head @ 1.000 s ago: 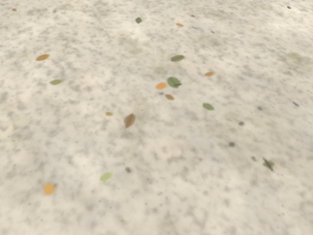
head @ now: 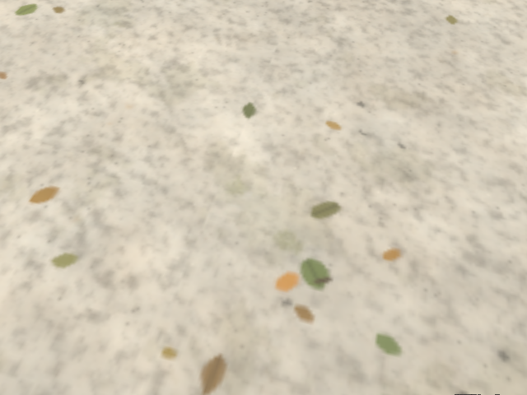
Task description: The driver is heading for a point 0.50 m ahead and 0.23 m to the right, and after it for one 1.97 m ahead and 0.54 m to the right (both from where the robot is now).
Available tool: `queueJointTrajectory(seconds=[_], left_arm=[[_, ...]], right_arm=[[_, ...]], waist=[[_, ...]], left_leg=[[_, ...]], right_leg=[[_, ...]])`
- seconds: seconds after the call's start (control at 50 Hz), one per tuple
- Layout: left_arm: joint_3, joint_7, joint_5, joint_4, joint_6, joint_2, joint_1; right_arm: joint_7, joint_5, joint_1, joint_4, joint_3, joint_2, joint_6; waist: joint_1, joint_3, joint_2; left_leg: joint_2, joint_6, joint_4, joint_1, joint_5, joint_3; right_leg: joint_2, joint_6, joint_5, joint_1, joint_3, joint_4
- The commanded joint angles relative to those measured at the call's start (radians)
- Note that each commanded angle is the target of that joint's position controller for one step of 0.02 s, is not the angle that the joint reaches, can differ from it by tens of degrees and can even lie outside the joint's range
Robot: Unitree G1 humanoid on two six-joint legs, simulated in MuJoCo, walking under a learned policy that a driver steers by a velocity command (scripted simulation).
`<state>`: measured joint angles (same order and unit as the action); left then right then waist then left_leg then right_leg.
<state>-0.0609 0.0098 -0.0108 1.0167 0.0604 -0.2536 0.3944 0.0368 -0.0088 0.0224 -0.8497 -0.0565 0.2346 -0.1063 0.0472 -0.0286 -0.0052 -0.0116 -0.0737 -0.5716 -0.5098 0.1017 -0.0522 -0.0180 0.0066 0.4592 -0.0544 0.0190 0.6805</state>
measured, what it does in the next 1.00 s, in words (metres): walks ahead, turning right: right foot, then left foot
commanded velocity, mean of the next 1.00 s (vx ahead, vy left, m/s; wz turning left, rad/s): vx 0.47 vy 0.00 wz -0.41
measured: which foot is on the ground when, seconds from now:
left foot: down 0.00-0.52, up 0.54-0.96, down 0.98-1.00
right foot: up 0.00-0.52, down 0.54-1.00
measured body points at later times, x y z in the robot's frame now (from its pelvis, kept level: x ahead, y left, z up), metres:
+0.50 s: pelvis +0.27 -0.02 +0.00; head +0.30 -0.03 +0.45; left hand +0.50 +0.17 -0.10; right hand +0.21 -0.29 -0.14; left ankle +0.12 +0.10 -0.72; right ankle +0.40 -0.16 -0.70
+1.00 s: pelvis +0.55 -0.10 +0.01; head +0.58 -0.12 +0.45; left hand +0.71 +0.15 -0.11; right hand +0.65 -0.41 -0.08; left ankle +0.74 -0.06 -0.72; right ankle +0.40 -0.14 -0.72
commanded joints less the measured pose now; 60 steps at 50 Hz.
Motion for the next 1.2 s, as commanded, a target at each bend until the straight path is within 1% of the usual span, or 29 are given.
queueJointTrajectory(seconds=[0.02,0.04,0.06,0.1,0.14,0.2,0.32,0.42,0.48,0.52,0.54,0.56,0.58,0.6,0.64,0.66,0.72,0.78,0.86,0.92,0.98,1.0,1.02,1.04,1.06,1.08,1.1,1.14,1.2], left_arm=[[-0.007,-0.013,-0.031,-0.078,0.058,-0.101,0.018],[-0.011,-0.011,-0.046,-0.102,0.065,-0.125,-0.065],[-0.015,-0.003,-0.038,-0.107,0.060,-0.119,-0.104],[-0.026,0.005,-0.024,-0.093,0.026,-0.088,-0.072],[-0.024,0.006,-0.025,-0.086,0.001,-0.049,-0.048],[-0.034,0.007,-0.018,-0.115,-0.010,-0.056,-0.123],[-0.022,-0.025,-0.007,-0.177,0.001,-0.027,-0.294],[-0.009,-0.057,-0.010,-0.264,0.000,-0.014,-0.421],[-0.026,-0.074,-0.013,-0.294,-0.004,-0.053,-0.379],[-0.069,-0.070,-0.019,-0.256,-0.006,-0.134,-0.158],[-0.105,-0.049,-0.015,-0.220,-0.013,-0.217,0.005],[-0.120,-0.037,-0.020,-0.214,-0.012,-0.317,0.015],[-0.097,-0.038,-0.005,-0.234,-0.001,-0.259,0.058],[-0.080,-0.036,0.004,-0.232,0.008,-0.195,0.027],[-0.057,-0.037,-0.005,-0.267,0.016,-0.121,-0.128],[-0.048,-0.033,0.003,-0.286,0.018,-0.102,-0.171],[-0.053,-0.018,-0.001,-0.298,0.020,-0.140,-0.171],[-0.063,0.000,-0.006,-0.296,0.016,-0.176,-0.127],[-0.056,0.004,-0.006,-0.269,0.008,-0.156,-0.059],[-0.048,0.013,-0.002,-0.248,-0.006,-0.139,-0.016],[-0.042,0.022,0.004,-0.271,-0.017,-0.131,-0.078],[-0.029,0.022,0.020,-0.304,-0.013,-0.095,-0.096],[-0.012,0.019,0.011,-0.283,-0.006,-0.045,0.072],[-0.014,0.011,-0.007,-0.270,-0.008,-0.110,0.131],[-0.031,0.012,-0.019,-0.274,-0.025,-0.179,0.050],[-0.034,0.020,-0.015,-0.286,-0.051,-0.187,-0.036],[-0.036,0.029,-0.009,-0.284,-0.081,-0.177,-0.069],[-0.030,0.040,-0.004,-0.277,-0.126,-0.131,-0.038],[-0.020,0.051,0.007,-0.265,-0.126,-0.094,-0.012]], right_arm=[[-0.009,-0.004,0.378,-0.057,-0.053,0.198,0.003],[-0.014,-0.001,0.293,-0.034,-0.042,0.156,0.002],[-0.012,0.007,0.217,-0.026,-0.031,0.124,-0.002],[-0.008,0.022,0.160,-0.031,-0.019,0.079,-0.013],[-0.012,0.025,0.179,-0.052,-0.024,0.092,-0.020],[-0.031,0.030,0.208,-0.070,-0.034,0.124,-0.024],[-0.058,0.021,0.254,-0.082,-0.033,0.142,-0.013],[-0.064,0.006,0.337,-0.109,-0.043,0.165,0.024],[-0.072,-0.003,0.297,-0.087,-0.055,0.205,0.044],[-0.078,-0.009,0.255,-0.069,-0.058,0.226,0.057],[-0.078,-0.004,0.248,-0.051,-0.053,0.219,0.049],[-0.054,0.032,0.344,-0.004,-0.003,0.048,0.019],[-0.036,-0.010,0.264,0.024,-0.005,0.102,-0.032],[-0.026,-0.045,0.156,0.055,-0.019,0.149,-0.058],[-0.036,-0.011,0.135,0.047,-0.024,0.151,-0.063],[-0.039,0.000,0.157,0.046,-0.034,0.163,-0.049],[-0.043,0.018,0.161,0.064,-0.034,0.132,-0.011],[-0.046,0.025,0.042,0.106,-0.022,0.103,-0.003],[-0.028,0.014,-0.068,0.136,-0.009,0.088,-0.012],[-0.018,0.027,-0.074,0.155,-0.018,0.121,-0.028],[-0.015,0.041,0.070,0.117,-0.033,0.158,-0.045],[-0.020,0.061,0.166,0.107,-0.042,0.214,-0.050],[-0.024,0.075,0.226,0.106,-0.043,0.247,-0.034],[-0.017,0.041,0.265,0.094,-0.027,0.177,-0.015],[-0.014,0.023,0.211,0.112,-0.022,0.160,0.002],[-0.019,0.019,0.148,0.123,-0.015,0.145,0.023],[-0.023,0.018,0.084,0.128,-0.001,0.121,0.043],[-0.028,0.030,0.012,0.127,-0.005,0.151,0.076],[-0.044,0.031,0.000,0.116,-0.016,0.176,0.098]], waist=[[-0.164,0.324,0.203],[-0.146,0.208,0.140],[-0.110,0.127,0.064],[-0.051,0.070,0.096],[-0.033,0.041,0.092],[-0.039,0.001,0.060],[-0.088,-0.043,0.046],[-0.127,-0.083,0.036],[-0.068,-0.019,0.091],[0.063,0.109,0.106],[0.137,0.200,0.031],[0.020,0.278,-0.237],[0.067,0.409,-0.159],[0.089,0.282,-0.109],[-0.004,0.130,0.021],[-0.041,0.109,0.015],[-0.075,0.068,0.005],[-0.040,0.032,-0.025],[0.023,0.016,-0.075],[0.028,0.045,-0.096],[-0.061,0.111,-0.110],[-0.095,0.223,-0.038],[-0.065,0.387,0.211],[-0.076,0.528,0.248],[-0.095,0.462,0.160],[-0.092,0.371,0.089],[-0.072,0.255,0.062],[-0.018,0.153,0.125],[-0.010,0.171,0.165]], left_leg=[[-0.370,-0.233,0.264,0.845,0.207,0.695],[-0.342,-0.187,0.278,0.696,0.168,0.536],[-0.304,-0.160,0.317,0.535,0.099,0.417],[-0.249,-0.124,0.386,0.365,0.041,0.275],[-0.239,-0.131,0.434,0.310,-0.013,0.192],[-0.238,-0.125,0.460,0.341,-0.098,0.101],[-0.215,-0.078,0.477,0.410,-0.165,-0.067],[-0.279,-0.073,0.387,0.622,-0.317,-0.118],[-0.286,-0.044,0.221,0.654,-0.762,-0.163],[-0.252,-0.007,-0.093,0.580,-0.909,-0.189],[-0.208,0.038,-0.380,0.360,-0.652,-0.190],[0.000,0.099,-0.751,-0.115,0.363,-0.120],[0.054,0.084,-0.889,-0.255,0.492,0.121],[-0.007,0.053,-0.868,-0.344,0.401,0.154],[-0.085,0.045,-0.681,-0.240,0.271,0.140],[-0.106,0.056,-0.629,-0.162,0.245,0.145],[-0.110,0.105,-0.479,-0.098,0.199,0.117],[-0.074,0.135,-0.242,-0.083,0.001,0.094],[-0.018,0.121,0.000,0.006,-0.246,0.068],[0.020,0.080,0.089,0.024,-0.240,0.074],[0.017,0.026,0.188,0.202,-0.351,0.062],[-0.117,-0.026,0.110,0.437,-0.768,0.162],[-0.401,-0.236,0.021,0.774,-1.229,0.416],[-0.470,-0.298,0.032,0.843,-1.178,0.552],[-0.421,-0.266,0.055,0.776,-1.001,0.510],[-0.367,-0.225,0.088,0.659,-0.825,0.439],[-0.327,-0.206,0.135,0.493,-0.676,0.380],[-0.246,-0.170,0.233,0.246,-0.428,0.295],[-0.223,-0.174,0.250,0.222,-0.498,0.225]], right_leg=[[0.019,0.036,0.091,-0.688,-0.150,0.688],[-0.034,0.053,0.007,-0.709,-0.126,0.675],[-0.081,0.053,-0.080,-0.665,-0.107,0.604],[-0.128,0.054,-0.166,-0.547,-0.122,0.509],[-0.131,0.048,-0.209,-0.534,-0.125,0.476],[-0.121,0.034,-0.348,-0.643,-0.158,0.370],[-0.092,0.030,-0.587,-0.645,-0.064,0.073],[-0.073,0.058,-0.463,-0.728,0.008,-0.035],[0.006,0.106,-0.314,-0.570,0.098,-0.045],[0.084,0.164,-0.316,-0.250,0.122,-0.105],[0.017,0.218,-0.336,0.054,-0.033,-0.162],[-0.251,0.400,-0.271,0.416,-0.573,-0.206],[-0.333,0.458,-0.192,0.504,-0.860,-0.364],[-0.294,0.392,-0.257,0.435,-0.703,-0.379],[-0.210,0.322,-0.432,0.122,-0.470,-0.394],[-0.186,0.315,-0.498,0.016,-0.416,-0.418],[-0.152,0.313,-0.577,-0.139,-0.341,-0.462],[-0.093,0.273,-0.555,-0.209,-0.265,-0.466],[-0.068,0.211,-0.515,-0.209,-0.223,-0.427],[-0.083,0.166,-0.686,-0.091,-0.252,-0.289],[-0.047,0.105,-0.787,-0.050,-0.263,-0.090],[0.017,0.056,-0.618,-0.157,-0.233,0.100],[0.137,-0.025,0.061,-0.417,-0.191,0.475],[0.123,-0.046,0.315,-0.484,-0.241,0.600],[0.083,-0.067,0.270,-0.533,-0.256,0.679],[0.058,-0.081,0.218,-0.550,-0.210,0.677],[0.041,-0.089,0.191,-0.538,-0.185,0.632],[0.035,-0.095,0.111,-0.400,-0.114,0.521],[0.046,-0.098,0.045,-0.332,-0.054,0.399]])
Keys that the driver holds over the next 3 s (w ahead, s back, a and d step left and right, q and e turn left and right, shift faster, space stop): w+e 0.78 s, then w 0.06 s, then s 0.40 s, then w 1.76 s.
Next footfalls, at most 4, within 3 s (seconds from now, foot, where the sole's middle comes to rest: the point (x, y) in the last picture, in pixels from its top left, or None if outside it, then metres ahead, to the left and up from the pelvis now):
0.54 right None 0.43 -0.16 -0.76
0.98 left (311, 278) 0.77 -0.08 -0.76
1.40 right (369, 366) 0.54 -0.22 -0.76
1.88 left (310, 254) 0.85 -0.08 -0.76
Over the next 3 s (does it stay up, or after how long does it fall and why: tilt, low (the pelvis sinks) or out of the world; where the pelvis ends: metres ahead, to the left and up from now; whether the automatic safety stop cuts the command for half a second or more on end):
stays up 1.27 -0.38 0.01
